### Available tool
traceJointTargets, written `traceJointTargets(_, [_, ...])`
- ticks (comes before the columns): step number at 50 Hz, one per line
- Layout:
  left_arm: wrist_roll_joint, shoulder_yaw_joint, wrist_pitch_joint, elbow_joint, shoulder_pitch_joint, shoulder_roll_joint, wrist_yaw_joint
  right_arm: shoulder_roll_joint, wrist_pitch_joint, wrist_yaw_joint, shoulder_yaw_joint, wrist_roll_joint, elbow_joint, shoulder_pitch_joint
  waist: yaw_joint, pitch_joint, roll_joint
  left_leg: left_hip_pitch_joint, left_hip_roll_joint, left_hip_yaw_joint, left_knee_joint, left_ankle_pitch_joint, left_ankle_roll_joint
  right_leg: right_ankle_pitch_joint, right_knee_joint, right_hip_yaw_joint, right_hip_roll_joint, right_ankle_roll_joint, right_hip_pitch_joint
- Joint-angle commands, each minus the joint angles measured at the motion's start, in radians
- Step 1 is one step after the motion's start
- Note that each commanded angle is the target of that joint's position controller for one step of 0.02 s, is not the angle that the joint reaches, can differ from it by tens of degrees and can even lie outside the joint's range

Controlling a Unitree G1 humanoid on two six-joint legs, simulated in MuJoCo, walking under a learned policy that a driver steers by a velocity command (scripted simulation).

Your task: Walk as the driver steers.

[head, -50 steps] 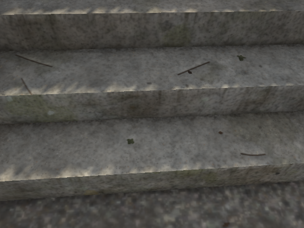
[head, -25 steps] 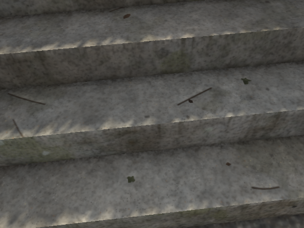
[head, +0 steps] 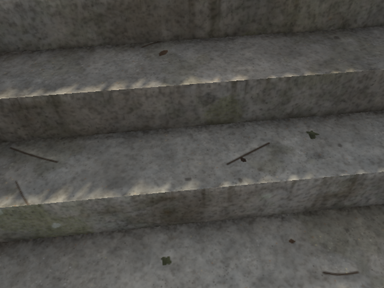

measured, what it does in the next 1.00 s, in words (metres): walks ahead: left foot, then right foot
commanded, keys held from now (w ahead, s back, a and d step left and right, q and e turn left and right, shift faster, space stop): w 0.40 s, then no key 0.60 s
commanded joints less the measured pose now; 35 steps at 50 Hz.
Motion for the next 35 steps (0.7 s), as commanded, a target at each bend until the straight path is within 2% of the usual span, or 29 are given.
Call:
traceJointTargets(1, [-0.001, 0.013, -0.042, -0.085, -0.08, 0.059, -0.012, -0.153, -0.017, -0.001, -0.036, 0.001, -0.02, 0.031, 0.002, 0.198, 0.111, -0.061, 0.282, -0.31, -0.243, -0.25, 0.176, -0.027, -0.001, 0.0, -0.03, -0.017, -0.144])
traceJointTargets(2, [-0.005, 0.015, -0.05, -0.075, -0.043, 0.056, -0.013, -0.145, -0.024, 0.002, -0.036, 0.004, -0.026, 0.013, 0.023, 0.188, 0.095, -0.079, 0.257, -0.267, -0.204, -0.174, 0.164, -0.019, -0.058, -0.004, -0.021, -0.022, -0.077])
traceJointTargets(3, [-0.009, 0.021, -0.059, -0.049, 0.042, 0.059, -0.01, -0.13, -0.029, 0.005, -0.034, 0.004, -0.036, -0.015, 0.059, 0.161, 0.07, -0.133, 0.215, -0.206, -0.127, -0.062, 0.141, -0.002, -0.111, 0.006, -0.012, -0.029, 0.051])
traceJointTargets(4, [-0.012, 0.036, -0.07, -0.017, 0.147, 0.099, -0.003, -0.094, -0.037, 0.011, -0.024, 0.009, -0.066, -0.07, 0.104, 0.143, -0.032, -0.246, 0.123, -0.095, 0.031, 0.038, 0.098, -0.054, -0.201, 0.137, -0.07, -0.059, 0.189])
traceJointTargets(5, [-0.016, 0.064, -0.075, 0.015, 0.259, 0.187, 0.003, -0.059, -0.048, 0.02, -0.014, 0.003, -0.11, -0.111, 0.132, 0.113, -0.244, -0.427, 0.002, 0.048, 0.291, 0.004, 0.042, -0.024, -0.33, 0.396, -0.218, -0.125, 0.362])
traceJointTargets(6, [-0.006, 0.069, -0.069, 0.044, 0.347, 0.193, 0.001, -0.098, -0.049, 0.02, -0.022, -0.01, -0.131, -0.136, 0.148, 0.097, -0.268, -0.598, -0.032, 0.057, 0.51, -0.202, 0.039, 0.146, -0.369, 0.576, -0.357, -0.186, 0.46])
traceJointTargets(7, [0.004, 0.057, -0.067, 0.03, 0.297, 0.151, 0.003, -0.106, -0.043, 0.02, -0.029, -0.022, -0.117, -0.127, 0.094, 0.102, -0.107, -0.622, 0.027, -0.008, 0.63, -0.189, 0.052, 0.233, -0.331, 0.506, -0.356, -0.186, 0.427])
traceJointTargets(8, [0.007, 0.049, -0.068, 0.003, 0.224, 0.124, 0.004, -0.073, -0.045, 0.027, -0.023, -0.017, -0.107, -0.108, 0.053, 0.08, -0.047, -0.594, 0.06, -0.031, 0.655, -0.109, 0.058, 0.267, -0.337, 0.439, -0.335, -0.172, 0.372])
traceJointTargets(9, [0.006, 0.041, -0.07, -0.012, 0.178, 0.105, 0.006, -0.06, -0.047, 0.033, -0.023, -0.011, -0.107, -0.113, 0.026, 0.079, -0.03, -0.569, 0.082, -0.031, 0.643, -0.046, 0.057, 0.281, -0.361, 0.375, -0.309, -0.151, 0.33])
traceJointTargets(10, [0.002, 0.032, -0.073, -0.015, 0.157, 0.084, 0.008, -0.063, -0.046, 0.037, -0.025, -0.011, -0.112, -0.127, 0.014, 0.076, -0.033, -0.547, 0.09, -0.022, 0.622, 0.001, 0.049, 0.347, -0.377, 0.31, -0.277, -0.131, 0.302])
traceJointTargets(13, [-0.011, 0.021, -0.081, 0.004, 0.188, 0.079, 0.014, -0.048, -0.035, 0.045, -0.021, -0.017, -0.126, -0.165, 0.007, 0.055, -0.064, -0.527, 0.063, 0.037, 0.554, 0.08, 0.02, 0.622, -0.351, 0.169, -0.215, -0.111, 0.291])
traceJointTargets(15, [-0.017, 0.015, -0.081, 0.007, 0.193, 0.085, 0.02, -0.039, -0.035, 0.044, -0.014, -0.016, -0.157, -0.242, 0.015, 0.062, -0.074, -0.499, 0.048, 0.065, 0.43, 0.115, 0.008, 0.684, -0.349, 0.124, -0.195, -0.107, 0.261])
traceJointTargets(17, [-0.019, 0.011, -0.081, 0.005, 0.186, 0.094, 0.022, -0.034, -0.037, 0.037, -0.007, -0.007, -0.186, -0.312, 0.023, 0.076, -0.102, -0.425, 0.026, 0.092, 0.282, 0.137, 0.01, 0.722, -0.346, 0.093, -0.178, -0.101, 0.216])
traceJointTargets(18, [-0.007, 0.012, -0.076, 0.017, 0.216, 0.09, 0.026, -0.015, -0.03, 0.025, -0.001, -0.005, -0.158, -0.234, 0.013, 0.033, -0.154, -0.352, 0.01, 0.113, 0.312, 0.108, 0.019, 0.767, -0.292, 0.074, -0.19, -0.117, 0.217])
traceJointTargets(20, [-0.007, 0.007, -0.074, 0.015, 0.216, 0.082, 0.025, -0.038, -0.029, 0.01, -0.006, -0.002, -0.147, -0.199, -0.001, 0.022, -0.132, -0.271, -0.012, 0.121, 0.29, 0.113, 0.045, 0.941, -0.208, 0.071, -0.201, -0.12, 0.186])
traceJointTargets(21, [-0.011, 0.001, -0.069, 0.016, 0.199, 0.067, 0.025, -0.036, -0.036, -0.001, -0.008, -0.007, -0.116, -0.109, -0.042, -0.011, -0.122, -0.197, -0.033, 0.126, 0.308, 0.106, 0.072, 1.121, -0.098, 0.083, -0.213, -0.125, 0.185])
traceJointTargets(22, [-0.029, 0.005, -0.066, 0.005, 0.145, 0.09, 0.024, -0.04, -0.046, -0.01, -0.015, -0.01, -0.074, 0.035, -0.123, -0.037, -0.103, -0.095, -0.034, 0.123, 0.204, 0.186, 0.096, 1.205, 0.067, 0.059, -0.185, -0.115, 0.159])
traceJointTargets(23, [-0.055, 0.012, -0.07, -0.019, 0.077, 0.114, 0.017, -0.058, -0.056, -0.018, -0.024, -0.007, -0.034, 0.152, -0.189, -0.07, -0.066, 0.055, -0.011, 0.092, 0.024, 0.369, 0.1, 1.043, 0.254, 0.054, -0.131, -0.082, 0.072])
traceJointTargets(24, [-0.067, 0.009, -0.078, -0.063, 0.008, 0.084, 0.011, -0.165, -0.067, -0.024, -0.046, -0.021, -0.013, 0.227, -0.203, -0.066, 0.092, 0.208, 0.205, -0.145, -0.06, 0.819, 0.14, 0.44, 0.576, 0.008, -0.013, -0.021, -0.159])
traceJointTargets(25, [-0.059, -0.004, -0.062, -0.036, 0.176, -0.011, 0.019, -0.172, -0.068, -0.011, -0.033, -0.012, -0.009, 0.174, -0.039, -0.131, 0.152, 0.17, 0.394, -0.322, -0.042, 1.315, 0.221, -0.118, 0.776, 0.077, 0.052, 0.004, -0.191])
traceJointTargets(26, [-0.034, -0.011, -0.033, 0.01, 0.27, -0.041, 0.027, -0.155, -0.058, -0.004, -0.031, 0.01, -0.035, 0.078, 0.0, -0.133, 0.106, 0.046, 0.422, -0.304, -0.07, 1.004, 0.322, -0.122, 0.855, 0.127, 0.013, 0.015, -0.157])
traceJointTargets(27, [-0.003, -0.007, -0.017, 0.011, 0.238, -0.019, 0.026, -0.078, -0.047, 0.001, -0.014, 0.02, -0.063, -0.029, 0.021, -0.018, 0.055, -0.098, 0.373, -0.279, -0.138, 0.615, 0.318, -0.109, 0.877, 0.109, -0.019, 0.031, -0.184])
traceJointTargets(28, [0.014, 0.006, -0.005, -0.003, 0.199, 0.007, 0.021, -0.022, -0.036, 0.003, 0.006, 0.019, -0.082, -0.109, 0.051, 0.084, 0.037, -0.234, 0.312, -0.233, -0.197, 0.318, 0.268, -0.108, 0.853, 0.091, -0.04, 0.039, -0.195])
traceJointTargets(29, [0.022, 0.014, 0.01, -0.009, 0.178, 0.026, 0.016, 0.008, -0.033, -0.002, 0.022, 0.012, -0.087, -0.128, 0.069, 0.117, 0.032, -0.323, 0.267, -0.184, -0.213, 0.246, 0.232, -0.085, 0.828, 0.078, -0.044, 0.048, -0.164])
traceJointTargets(30, [0.025, 0.011, 0.028, -0.003, 0.192, 0.01, 0.01, 0.004, -0.034, -0.009, 0.027, 0.004, -0.083, -0.122, 0.082, 0.12, 0.032, -0.39, 0.234, -0.118, -0.205, 0.292, 0.212, -0.046, 0.789, 0.062, -0.044, 0.057, -0.109])
traceJointTargets(32, [0.015, -0.006, 0.043, 0.001, 0.196, -0.036, 0.008, -0.025, -0.044, -0.015, 0.03, -0.004, -0.062, -0.092, 0.094, 0.096, 0.043, -0.4, 0.187, -0.026, -0.163, 0.508, 0.185, -0.019, 0.598, 0.03, -0.043, 0.08, -0.033])
traceJointTargets(33, [0.009, -0.013, 0.045, -0.001, 0.182, -0.046, 0.017, -0.036, -0.048, -0.017, 0.03, -0.009, -0.056, -0.071, 0.089, 0.075, 0.055, -0.346, 0.178, -0.008, -0.136, 0.635, 0.169, -0.037, 0.456, 0.02, -0.041, 0.093, -0.009])
traceJointTargets(35, [-0.014, -0.02, 0.053, -0.015, 0.113, -0.049, 0.046, -0.056, -0.049, -0.026, 0.03, -0.013, -0.051, -0.014, 0.046, 0.021, 0.108, -0.2, 0.193, -0.032, -0.09, 0.798, 0.157, -0.103, 0.238, 0.01, -0.017, 0.109, 0.02])
Keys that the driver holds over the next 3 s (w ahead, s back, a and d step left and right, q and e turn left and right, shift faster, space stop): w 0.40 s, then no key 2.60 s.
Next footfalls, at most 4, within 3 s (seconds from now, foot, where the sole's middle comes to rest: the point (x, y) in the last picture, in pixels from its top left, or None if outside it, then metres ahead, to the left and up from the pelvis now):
0.48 left None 0.28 0.07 -0.78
0.80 right None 0.27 -0.12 -0.78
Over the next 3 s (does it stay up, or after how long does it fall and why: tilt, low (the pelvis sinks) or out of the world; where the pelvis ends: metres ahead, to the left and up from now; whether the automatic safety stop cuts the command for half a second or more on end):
stays up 0.24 -0.08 0.00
